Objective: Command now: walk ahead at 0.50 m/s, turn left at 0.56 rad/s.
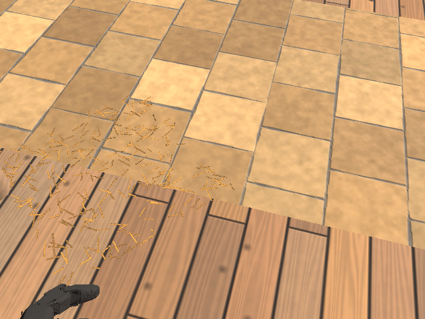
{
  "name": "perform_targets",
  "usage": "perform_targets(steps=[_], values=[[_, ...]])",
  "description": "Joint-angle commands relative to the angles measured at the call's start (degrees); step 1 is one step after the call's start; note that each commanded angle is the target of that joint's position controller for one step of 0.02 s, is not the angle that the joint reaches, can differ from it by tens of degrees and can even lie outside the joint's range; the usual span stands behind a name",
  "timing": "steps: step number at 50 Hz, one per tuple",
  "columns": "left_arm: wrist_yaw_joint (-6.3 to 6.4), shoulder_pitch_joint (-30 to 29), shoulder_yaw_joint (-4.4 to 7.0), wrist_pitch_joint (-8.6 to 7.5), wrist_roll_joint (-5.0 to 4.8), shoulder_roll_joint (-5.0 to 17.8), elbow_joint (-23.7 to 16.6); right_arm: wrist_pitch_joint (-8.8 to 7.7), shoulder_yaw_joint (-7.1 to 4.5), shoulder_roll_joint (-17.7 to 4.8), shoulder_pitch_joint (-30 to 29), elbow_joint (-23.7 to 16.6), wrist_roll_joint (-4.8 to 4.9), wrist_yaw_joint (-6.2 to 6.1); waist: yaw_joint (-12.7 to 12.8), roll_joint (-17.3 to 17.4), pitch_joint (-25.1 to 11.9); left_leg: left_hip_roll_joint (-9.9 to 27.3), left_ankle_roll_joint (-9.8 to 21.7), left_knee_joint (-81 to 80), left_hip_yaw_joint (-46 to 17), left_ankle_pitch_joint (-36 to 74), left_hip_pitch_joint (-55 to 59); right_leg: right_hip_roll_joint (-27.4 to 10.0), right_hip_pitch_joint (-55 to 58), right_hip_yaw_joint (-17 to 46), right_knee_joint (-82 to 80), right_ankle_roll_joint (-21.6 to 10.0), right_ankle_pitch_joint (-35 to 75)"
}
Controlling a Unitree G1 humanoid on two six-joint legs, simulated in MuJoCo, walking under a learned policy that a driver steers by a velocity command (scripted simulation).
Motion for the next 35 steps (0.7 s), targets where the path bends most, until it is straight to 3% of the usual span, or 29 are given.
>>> perform_targets(steps=[1, 3, 4, 5, 6, 7, 8, 9, 11, 14, 17, 21, 24, 26, 27, 28, 29, 30, 31, 32, 34, 35], values=[[-0.45, -4.0, 2.22, -1.77, -0.54, 6.7, -4.9, 0.17, -2.58, -9.0, 1.3, -2.6, 0.03, -0.59, 1.5, 8.1, -1.7, 14.2, 6.1, -0.6, -13.7, 15.0, -0.5, 2.3, 7.3, -1.1, -3.2, -1.6, -3.5], [-0.05, 3.7, 3.46, -2.32, -0.33, 8.6, -3.0, 0.34, -2.21, -7.6, -0.7, -3.4, -0.19, -0.45, 6.0, 8.8, -4.9, 11.9, 4.0, 6.3, -13.3, 19.9, -1.6, 1.6, 18.8, -2.2, -6.8, -4.6, -4.0], [0.44, 11.7, 4.33, -2.53, 0.69, 11.1, -2.3, 0.04, -1.12, -4.7, -1.6, -4.6, -0.77, -0.12, 9.8, 5.7, -12.1, 9.1, 2.1, 19.0, -9.7, 17.0, -7.2, -5.8, 33.0, 3.8, -4.6, -8.3, -5.2], [0.75, 19.0, 5.68, -1.8, 1.58, 16.0, -0.7, -0.5, 0.08, -1.1, 5.7, -5.8, 0.15, -0.13, 8.7, -9.1, -21.2, 0.8, -2.4, 38.2, -1.0, -3.1, -26.6, -19.2, 54.9, 25.9, -5.8, -17.6, -13.8], [0.34, 20.0, 5.15, -1.22, -0.11, 12.7, 0.0, -0.77, -0.07, -4.6, 6.8, -5.8, 0.54, -0.17, 8.7, -15.1, -20.8, 3.6, -3.3, 48.1, 0.2, -16.4, -36.5, -23.8, 55.8, 39.5, -10.5, -19.6, -26.6], [0.56, 17.1, 4.0, -0.84, -0.39, 8.5, -0.8, -0.54, -1.31, -9.0, 2.1, -5.5, 0.6, -0.08, 9.9, -7.9, -12.2, 6.5, -3.8, 51.9, -0.1, -11.7, -39.6, -21.3, 48.4, 32.4, -12.1, -17.0, -30.6], [0.75, 14.4, 3.45, -0.31, 0.05, 7.2, -1.1, -0.19, -1.54, -9.3, -2.0, -6.3, 0.03, -0.08, 9.5, -3.6, -6.9, 8.4, -4.2, 52.0, 2.3, -7.3, -38.8, -18.7, 41.2, 24.2, -12.9, -14.9, -25.7], [0.73, 12.4, 3.0, -0.05, 0.24, 6.1, -0.7, -0.13, -1.66, -8.6, -4.5, -7.2, -0.54, 0.12, 8.5, -2.2, -2.6, 9.9, -4.4, 49.5, 2.9, -4.3, -38.0, -16.3, 34.8, 18.4, -14.6, -14.2, -19.7], [0.74, 10.5, 2.53, -0.25, 0.61, 4.9, 0.0, 0.38, -1.67, -6.5, -4.1, -7.6, -0.05, 0.69, 6.2, -4.6, -0.3, 12.4, -4.4, 46.3, 3.9, -1.4, -34.0, -13.2, 27.9, 10.4, -17.7, -13.1, -13.3], [0.54, 10.6, 3.18, -0.9, 0.14, 6.5, 1.6, 1.06, -1.1, -3.9, -5.5, -8.7, -0.14, 0.95, 5.6, -3.8, 0.4, 13.5, -5.3, 42.0, 5.0, 1.8, -34.7, -13.3, 25.9, 3.7, -20.7, -14.6, -6.4], [0.92, 8.8, 3.76, -0.42, 0.37, 8.5, 2.7, 0.98, -0.84, -3.4, -8.0, -9.5, -0.81, 1.23, 5.1, -2.5, 0.7, 13.1, -6.5, 32.7, 6.9, 8.7, -33.4, -12.4, 26.2, -4.9, -19.0, -14.3, 13.1], [1.43, 11.5, 3.76, 0.95, -0.64, 9.9, 5.1, -0.05, -0.11, -1.5, -14.2, -10.8, -0.92, 2.72, 7.6, -2.5, -1.1, 9.8, -5.3, 17.1, 10.8, 19.4, -24.4, -10.3, 26.7, -11.1, -16.2, -12.3, 19.3], [1.42, 12.2, 4.19, 1.65, -1.98, 11.6, 6.4, -0.2, -0.93, -3.4, -15.2, -12.0, -1.15, 3.56, 6.6, -3.5, -2.3, 8.2, -2.8, 11.1, 10.8, 15.6, -21.4, -12.5, 31.4, -10.0, -11.4, -11.2, 21.3], [1.6, 11.2, 4.16, 2.04, -2.51, 11.6, 6.8, -0.35, -2.42, -6.1, -8.2, -10.0, -1.81, 3.26, 2.1, -2.6, -5.9, 5.5, -0.2, 4.4, 12.2, 18.7, -10.7, -10.7, 31.5, -11.4, -1.3, -9.0, 25.3], [1.56, 13.4, 3.49, 1.9, -1.65, 9.8, 7.0, -0.24, -3.55, -9.4, -4.3, -9.0, -2.1, 2.46, 0.7, 0.7, -8.9, 6.8, 1.4, 2.9, 10.6, 32.1, -1.3, -7.6, 27.0, -13.6, 8.0, -6.3, 19.3], [1.16, 16.2, 1.85, 1.42, 1.34, 6.0, 5.1, 0.23, -4.07, -14.3, -0.3, -9.6, -3.64, 1.21, 1.2, 12.3, -16.5, 21.8, 8.3, 9.8, -6.3, 64.0, 17.3, -2.6, 10.6, -14.9, 27.5, -2.5, -12.6], [0.19, 21.6, 0.17, 1.49, 0.77, 3.9, 6.5, 0.22, -2.01, -10.7, -2.8, -10.4, -3.61, 1.26, 3.7, 16.7, -28.4, 32.9, 18.6, 7.7, -21.5, 67.1, 24.1, 1.1, 4.3, -5.3, 39.7, -0.5, -43.4], [-0.23, 19.3, 1.65, 2.4, -0.81, 9.2, 7.9, 0.62, -1.12, -6.9, -3.9, -10.5, -2.74, 1.92, 1.6, 8.4, -27.3, 28.5, 16.4, 5.8, -15.9, 57.3, 18.4, -2.0, 4.9, -0.5, 41.2, -0.2, -41.8], [-0.2, 14.9, 1.57, 3.14, -1.78, 8.8, 6.6, 0.62, -0.54, -5.5, -7.2, -9.8, -2.06, 2.29, 2.6, 7.4, -19.2, 25.1, 13.5, 4.3, -9.9, 49.2, 13.0, -3.2, 1.3, -2.2, 39.5, -0.1, -40.0], [0.53, 12.9, 1.44, 3.97, -1.27, 7.7, 6.7, 0.61, -0.37, -5.1, -10.0, -9.1, -1.73, 2.42, 3.8, 4.3, -13.5, 22.6, 11.1, 2.1, -7.2, 41.3, 5.8, -4.3, 0.6, -2.9, 35.4, 0.2, -37.6], [1.83, 14.0, 1.72, 5.98, -0.47, 7.7, 7.6, 0.94, -0.96, -6.8, -14.4, -8.8, -2.42, 2.2, 6.7, 6.7, -8.8, 19.4, 9.1, -2.8, -2.9, 31.2, -8.7, -4.1, 9.0, -4.5, 29.5, 1.3, -31.2], [2.25, 15.5, 1.6, 6.48, -0.26, 6.7, 8.2, 0.94, -1.11, -6.8, -15.4, -8.5, -2.96, 2.0, 7.5, 7.8, -8.6, 18.9, 9.4, -4.1, -1.8, 28.7, -11.6, -3.5, 11.8, -5.0, 27.1, 1.6, -29.4]])
Velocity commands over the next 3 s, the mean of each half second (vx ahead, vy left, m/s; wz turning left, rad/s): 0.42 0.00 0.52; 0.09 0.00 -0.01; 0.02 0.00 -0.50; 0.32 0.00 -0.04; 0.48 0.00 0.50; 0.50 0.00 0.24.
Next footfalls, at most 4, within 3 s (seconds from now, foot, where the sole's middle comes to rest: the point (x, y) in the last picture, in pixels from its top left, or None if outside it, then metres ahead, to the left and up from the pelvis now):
0.08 right None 0.22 -0.14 -0.78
0.54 left None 0.41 0.16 -0.78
0.88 right None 0.44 -0.08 -0.78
1.16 left None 0.38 0.15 -0.78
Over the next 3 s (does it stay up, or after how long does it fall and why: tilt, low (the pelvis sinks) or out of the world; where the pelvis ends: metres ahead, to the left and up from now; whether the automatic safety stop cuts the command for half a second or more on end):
stays up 1.06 0.03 0.00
